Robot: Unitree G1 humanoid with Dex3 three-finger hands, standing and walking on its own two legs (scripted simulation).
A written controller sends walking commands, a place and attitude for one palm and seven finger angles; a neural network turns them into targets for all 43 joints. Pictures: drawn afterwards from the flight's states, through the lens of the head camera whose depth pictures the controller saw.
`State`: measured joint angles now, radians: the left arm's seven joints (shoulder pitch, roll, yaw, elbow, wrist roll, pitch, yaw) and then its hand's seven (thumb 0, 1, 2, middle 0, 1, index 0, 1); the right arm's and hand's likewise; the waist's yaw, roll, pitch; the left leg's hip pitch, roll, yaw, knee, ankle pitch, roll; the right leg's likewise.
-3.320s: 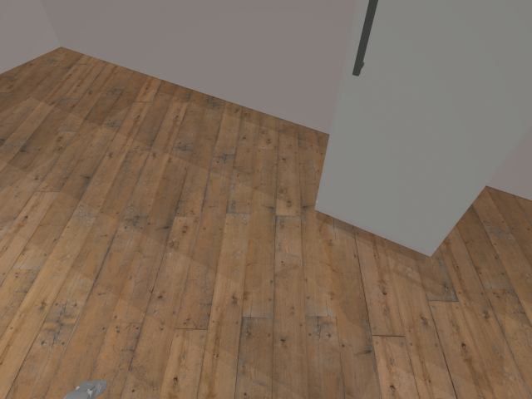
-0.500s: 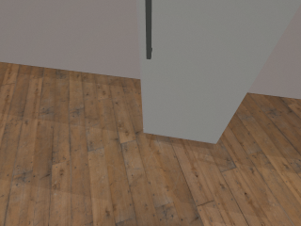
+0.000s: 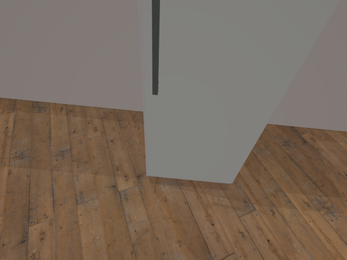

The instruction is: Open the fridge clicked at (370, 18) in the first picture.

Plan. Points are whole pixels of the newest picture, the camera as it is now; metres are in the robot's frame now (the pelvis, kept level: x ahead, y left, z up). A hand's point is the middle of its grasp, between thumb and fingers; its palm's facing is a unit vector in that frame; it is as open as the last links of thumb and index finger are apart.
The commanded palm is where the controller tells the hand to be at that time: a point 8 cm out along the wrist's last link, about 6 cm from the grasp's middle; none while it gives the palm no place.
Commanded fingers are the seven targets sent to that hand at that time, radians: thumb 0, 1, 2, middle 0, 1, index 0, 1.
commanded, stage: take the last steps up to it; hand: left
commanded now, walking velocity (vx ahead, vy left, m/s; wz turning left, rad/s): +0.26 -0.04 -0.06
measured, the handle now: (156, 25) +0.66 +0.09 +0.23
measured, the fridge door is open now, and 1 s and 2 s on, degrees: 0 0 0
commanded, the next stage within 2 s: come to a stop and stand still in 0.30 s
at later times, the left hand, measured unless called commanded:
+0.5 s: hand (130, 229) +0.24 +0.12 -0.17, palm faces +0.05 -0.98 -0.21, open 7.1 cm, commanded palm none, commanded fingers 0.00 0.90 0.90 -0.20 -0.30 -0.20 -0.30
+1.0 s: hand (118, 254) +0.18 +0.15 -0.18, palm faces +0.04 -0.97 -0.26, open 7.3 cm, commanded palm none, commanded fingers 0.00 0.90 0.90 -0.20 -0.30 -0.20 -0.30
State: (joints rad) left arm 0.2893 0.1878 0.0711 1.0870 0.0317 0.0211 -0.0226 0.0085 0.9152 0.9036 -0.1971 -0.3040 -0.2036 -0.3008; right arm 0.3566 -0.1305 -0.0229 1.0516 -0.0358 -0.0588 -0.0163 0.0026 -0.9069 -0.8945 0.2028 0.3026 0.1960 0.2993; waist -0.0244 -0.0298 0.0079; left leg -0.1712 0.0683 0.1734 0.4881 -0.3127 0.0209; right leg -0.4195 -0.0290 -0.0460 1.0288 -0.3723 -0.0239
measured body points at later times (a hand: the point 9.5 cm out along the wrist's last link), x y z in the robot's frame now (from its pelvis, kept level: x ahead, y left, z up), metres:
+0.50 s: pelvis +0.15 -0.06 +0.00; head +0.18 -0.06 +0.44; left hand +0.23 +0.17 -0.15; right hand +0.13 -0.28 -0.17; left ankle +0.13 +0.07 -0.69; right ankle +0.19 -0.14 -0.74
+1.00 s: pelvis +0.15 -0.05 -0.01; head +0.18 -0.05 +0.44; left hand +0.18 +0.20 -0.16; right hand +0.25 -0.27 -0.16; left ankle +0.23 +0.06 -0.74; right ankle +0.13 -0.19 -0.74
